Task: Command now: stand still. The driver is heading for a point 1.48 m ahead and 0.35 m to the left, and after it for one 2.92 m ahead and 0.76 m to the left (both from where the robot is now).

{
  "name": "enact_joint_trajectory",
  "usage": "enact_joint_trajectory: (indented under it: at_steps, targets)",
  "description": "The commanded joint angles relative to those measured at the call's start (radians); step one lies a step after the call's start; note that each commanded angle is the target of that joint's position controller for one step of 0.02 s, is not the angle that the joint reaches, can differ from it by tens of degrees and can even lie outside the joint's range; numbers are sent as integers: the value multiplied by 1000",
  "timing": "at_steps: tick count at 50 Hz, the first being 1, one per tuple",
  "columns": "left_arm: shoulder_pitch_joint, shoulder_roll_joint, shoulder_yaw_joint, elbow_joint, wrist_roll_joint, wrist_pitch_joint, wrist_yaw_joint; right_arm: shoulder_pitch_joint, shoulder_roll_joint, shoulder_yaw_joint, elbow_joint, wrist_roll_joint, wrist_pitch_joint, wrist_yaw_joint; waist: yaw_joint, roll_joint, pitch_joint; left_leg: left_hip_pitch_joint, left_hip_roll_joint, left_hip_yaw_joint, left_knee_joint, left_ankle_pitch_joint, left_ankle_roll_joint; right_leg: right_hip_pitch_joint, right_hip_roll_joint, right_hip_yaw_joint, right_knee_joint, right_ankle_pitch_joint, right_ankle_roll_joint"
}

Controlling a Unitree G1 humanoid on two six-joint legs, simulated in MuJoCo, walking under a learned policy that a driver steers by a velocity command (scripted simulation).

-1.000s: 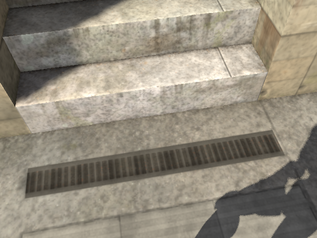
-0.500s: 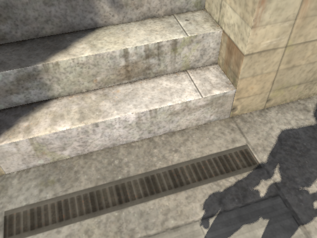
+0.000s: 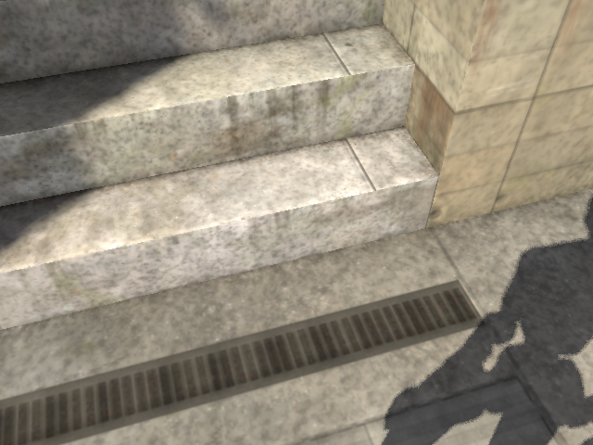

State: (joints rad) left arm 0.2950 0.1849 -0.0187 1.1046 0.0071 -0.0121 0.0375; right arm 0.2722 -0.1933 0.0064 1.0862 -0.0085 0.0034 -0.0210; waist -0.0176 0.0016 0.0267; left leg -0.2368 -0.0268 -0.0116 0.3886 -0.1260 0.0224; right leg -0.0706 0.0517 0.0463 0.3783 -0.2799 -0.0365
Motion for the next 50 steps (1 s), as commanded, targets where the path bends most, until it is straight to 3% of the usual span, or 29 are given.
enact_joint_trajectory:
  at_steps: [1, 21, 50]
  targets:
    - [64, 83, 11, -4, 0, -6, 5, 44, -89, -14, -4, 0, -5, -6, 1, -3, 36, 83, 105, -111, -43, 46, 27, -128, -119, 92, -85, 112, -35]
    - [120, 41, 7, 33, 2, -7, 15, 52, -48, -14, 56, 1, 0, -17, 5, -7, 49, 87, 103, -101, -20, 93, 25, -106, -124, 82, -72, 171, -31]
    - [168, 9, 9, 40, 3, -13, 18, 80, -16, -13, 86, 3, 2, -23, 6, -12, 64, 83, 103, -92, -7, 97, 16, -96, -129, 77, -77, 211, -32]
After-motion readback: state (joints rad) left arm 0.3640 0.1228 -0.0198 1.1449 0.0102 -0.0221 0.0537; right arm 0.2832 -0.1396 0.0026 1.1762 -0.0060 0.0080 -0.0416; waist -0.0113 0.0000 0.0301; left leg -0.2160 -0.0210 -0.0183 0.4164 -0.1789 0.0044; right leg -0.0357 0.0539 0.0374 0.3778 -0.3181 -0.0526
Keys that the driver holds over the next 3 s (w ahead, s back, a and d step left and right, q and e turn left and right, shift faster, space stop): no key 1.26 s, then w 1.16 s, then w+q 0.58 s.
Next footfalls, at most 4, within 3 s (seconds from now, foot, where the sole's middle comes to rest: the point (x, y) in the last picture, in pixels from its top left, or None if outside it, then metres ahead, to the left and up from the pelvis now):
1.60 left None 0.20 0.12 -0.78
2.12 right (320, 433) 0.55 -0.03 -0.78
2.64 left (251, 341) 0.79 0.13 -0.78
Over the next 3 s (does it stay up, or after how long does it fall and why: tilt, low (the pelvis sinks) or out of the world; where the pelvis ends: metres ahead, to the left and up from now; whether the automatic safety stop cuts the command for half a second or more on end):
stays up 0.81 0.08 0.00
